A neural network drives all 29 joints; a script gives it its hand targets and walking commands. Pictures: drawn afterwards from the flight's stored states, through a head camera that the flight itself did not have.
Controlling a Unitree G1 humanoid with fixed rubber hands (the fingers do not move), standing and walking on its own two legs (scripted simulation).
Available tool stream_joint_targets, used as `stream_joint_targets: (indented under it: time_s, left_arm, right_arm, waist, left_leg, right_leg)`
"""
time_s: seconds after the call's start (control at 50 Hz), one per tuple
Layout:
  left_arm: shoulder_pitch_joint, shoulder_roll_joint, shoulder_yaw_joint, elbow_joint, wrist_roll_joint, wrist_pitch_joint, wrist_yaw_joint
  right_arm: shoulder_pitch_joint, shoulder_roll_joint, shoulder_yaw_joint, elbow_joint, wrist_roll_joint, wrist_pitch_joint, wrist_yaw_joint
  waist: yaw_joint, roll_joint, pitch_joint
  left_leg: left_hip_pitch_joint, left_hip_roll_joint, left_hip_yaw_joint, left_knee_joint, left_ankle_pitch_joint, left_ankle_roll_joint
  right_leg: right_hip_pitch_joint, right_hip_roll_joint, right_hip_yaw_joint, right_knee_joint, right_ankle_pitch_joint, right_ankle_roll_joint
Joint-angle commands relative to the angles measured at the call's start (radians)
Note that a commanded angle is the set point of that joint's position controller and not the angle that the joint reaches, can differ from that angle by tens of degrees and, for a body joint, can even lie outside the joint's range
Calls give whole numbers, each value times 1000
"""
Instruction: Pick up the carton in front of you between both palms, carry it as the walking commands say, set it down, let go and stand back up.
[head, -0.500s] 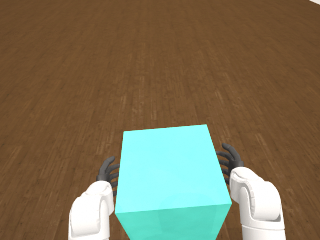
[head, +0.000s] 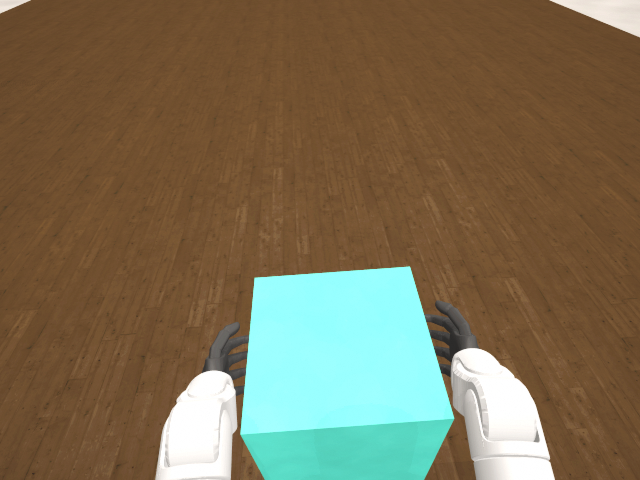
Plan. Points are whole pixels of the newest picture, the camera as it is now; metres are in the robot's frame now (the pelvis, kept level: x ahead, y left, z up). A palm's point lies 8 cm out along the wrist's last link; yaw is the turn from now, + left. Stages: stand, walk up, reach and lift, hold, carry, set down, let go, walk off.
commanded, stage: carry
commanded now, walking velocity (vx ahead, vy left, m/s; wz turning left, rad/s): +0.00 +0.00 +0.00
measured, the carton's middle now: (340, 385) +0.29 +0.00 -0.03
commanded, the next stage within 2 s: hold in 1.38 s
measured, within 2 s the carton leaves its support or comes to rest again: neither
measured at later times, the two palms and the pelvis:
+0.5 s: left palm (198, 400) +0.24 +0.17 +0.03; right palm (451, 372) +0.26 -0.13 +0.06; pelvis -0.03 +0.02 +0.00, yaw +0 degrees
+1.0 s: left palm (183, 427) +0.21 +0.18 +0.04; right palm (451, 407) +0.22 -0.12 +0.05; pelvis -0.07 +0.03 +0.00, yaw +0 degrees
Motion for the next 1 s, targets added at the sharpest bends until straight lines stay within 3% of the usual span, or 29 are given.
stream_joint_targets:
  time_s: [0.0,0.06,0.1,0.12,0.14,0.16,0.22,0.24,0.26,0.3,0.32,0.36,0.38,0.42,0.46,0.48,0.54,0.58,0.6,0.62,0.64,0.7,0.72,0.74,0.8,0.86,0.88,0.9,0.98]
  left_arm:
    - [-512,-752,-428,75,-164,-171,-205]
    - [-582,-771,-406,103,-158,-258,-203]
    - [-604,-821,-447,131,-184,-296,-213]
    - [-591,-849,-464,141,-197,-304,-218]
    - [-617,-887,-480,140,-186,-315,-223]
    - [-573,-862,-451,186,-166,-311,-220]
    - [-642,-898,-518,94,-220,-323,-219]
    - [-592,-881,-494,143,-190,-301,-223]
    - [-623,-907,-526,62,-218,-311,-220]
    - [-542,-905,-531,109,-209,-276,-215]
    - [-551,-917,-551,59,-226,-262,-215]
    - [-490,-858,-508,76,-204,-225,-210]
    - [-493,-833,-517,73,-197,-204,-204]
    - [-584,-822,-515,55,-216,-199,-208]
    - [-567,-818,-490,80,-196,-195,-216]
    - [-567,-834,-475,102,-190,-195,-213]
    - [-627,-888,-507,80,-212,-201,-219]
    - [-655,-866,-482,87,-202,-204,-225]
    - [-656,-897,-499,96,-219,-205,-231]
    - [-705,-892,-529,42,-223,-209,-237]
    - [-653,-894,-482,129,-223,-197,-235]
    - [-623,-887,-491,115,-210,-196,-233]
    - [-621,-887,-490,112,-231,-199,-236]
    - [-624,-913,-502,105,-228,-200,-232]
    - [-614,-902,-542,48,-242,-205,-235]
    - [-619,-888,-538,52,-235,-195,-229]
    - [-596,-876,-511,51,-208,-186,-228]
    - [-560,-924,-519,111,-222,-183,-234]
    - [-579,-861,-464,111,-189,-194,-228]
  right_arm:
    - [-450,780,424,130,161,-153,209]
    - [-451,811,414,212,139,-227,212]
    - [-445,829,400,226,132,-275,216]
    - [-470,880,429,199,163,-287,221]
    - [-486,888,463,193,140,-284,219]
    - [-462,876,418,244,139,-291,222]
    - [-452,909,455,194,156,-293,214]
    - [-437,908,447,222,141,-279,218]
    - [-449,918,486,190,150,-275,218]
    - [-542,897,559,41,195,-262,214]
    - [-470,914,570,93,192,-232,214]
    - [-466,878,544,99,195,-200,216]
    - [-434,871,504,137,200,-185,217]
    - [-441,876,490,129,192,-176,219]
    - [-441,870,456,165,173,-166,224]
    - [-420,835,418,228,151,-161,225]
    - [-468,897,465,183,180,-179,240]
    - [-475,907,418,246,147,-177,242]
    - [-500,927,453,183,180,-187,249]
    - [-500,947,451,184,171,-181,248]
    - [-535,944,464,198,197,-183,253]
    - [-513,920,467,174,184,-175,240]
    - [-474,929,493,168,178,-181,239]
    - [-507,921,495,169,173,-178,233]
    - [-432,929,488,167,179,-178,236]
    - [-454,900,475,148,183,-169,232]
    - [-463,913,474,115,181,-171,234]
    - [-552,898,527,70,202,-180,231]
    - [-480,914,444,207,178,-167,244]
  waist:
    - [8,47,-163]
    - [2,-5,-216]
    - [4,52,-266]
    - [6,-2,-294]
    - [9,-4,-283]
    - [7,38,-282]
    - [5,49,-331]
    - [5,14,-326]
    - [11,-13,-348]
    - [5,-15,-300]
    - [10,20,-285]
    - [2,-28,-236]
    - [1,47,-233]
    - [3,-5,-230]
    - [7,7,-180]
    - [14,92,-150]
    - [16,22,-125]
    - [16,59,-146]
    - [14,-25,-168]
    - [11,63,-157]
    - [11,-10,-168]
    - [5,36,-191]
    - [10,-33,-235]
    - [13,-40,-214]
    - [11,43,-263]
    - [10,-11,-229]
    - [7,34,-245]
    - [6,4,-235]
    - [5,20,-185]
  left_leg:
    - [7,146,-109,-116,345,20]
    - [40,138,-112,-75,504,23]
    - [79,136,-96,-38,661,16]
    - [98,138,-97,-37,610,21]
    - [77,137,-95,-15,725,23]
    - [93,133,-84,-19,681,9]
    - [121,157,-110,-12,679,32]
    - [106,164,-112,-16,694,39]
    - [100,146,-114,-8,684,42]
    - [84,149,-100,-15,665,30]
    - [72,153,-108,-42,643,33]
    - [28,153,-124,-64,565,43]
    - [27,141,-107,-66,545,35]
    - [13,158,-122,-53,504,42]
    - [-3,152,-122,-84,486,48]
    - [-21,140,-111,-92,426,33]
    - [-36,150,-129,-132,353,41]
    - [-1,153,-124,-123,330,45]
    - [-12,150,-131,-143,321,48]
    - [-6,138,-120,-132,325,35]
    - [-22,134,-143,-160,296,36]
    - [-8,138,-131,-145,345,43]
    - [24,135,-125,-143,358,42]
    - [17,143,-129,-133,396,46]
    - [39,133,-98,-113,391,39]
    - [-4,133,-123,-121,411,54]
    - [19,150,-122,-118,400,53]
    - [2,162,-147,-136,407,57]
    - [-7,134,-124,-159,312,42]
  right_leg:
    - [43,-127,98,-94,229,-6]
    - [113,-120,110,-77,390,-24]
    - [124,-127,103,-26,535,-24]
    - [126,-137,102,-26,498,-21]
    - [160,-130,99,-18,567,-7]
    - [131,-129,103,-23,546,-15]
    - [159,-138,104,-26,509,-25]
    - [152,-145,103,-24,519,-18]
    - [174,-118,94,-3,493,-19]
    - [152,-126,87,-8,487,-7]
    - [127,-137,96,-21,470,-17]
    - [122,-131,90,-48,403,-1]
    - [120,-130,89,-40,373,-1]
    - [123,-134,101,-63,357,-8]
    - [84,-143,100,-68,343,-9]
    - [87,-144,106,-79,319,-8]
    - [53,-139,110,-110,204,-4]
    - [36,-124,110,-106,178,-4]
    - [57,-130,118,-116,183,-15]
    - [42,-123,111,-117,196,-3]
    - [38,-119,101,-106,154,-3]
    - [64,-118,108,-96,210,6]
    - [75,-128,106,-89,225,4]
    - [60,-125,89,-81,212,7]
    - [69,-140,121,-101,285,-4]
    - [76,-127,102,-97,224,11]
    - [59,-135,104,-96,238,7]
    - [64,-131,90,-90,194,14]
    - [22,-144,124,-105,156,1]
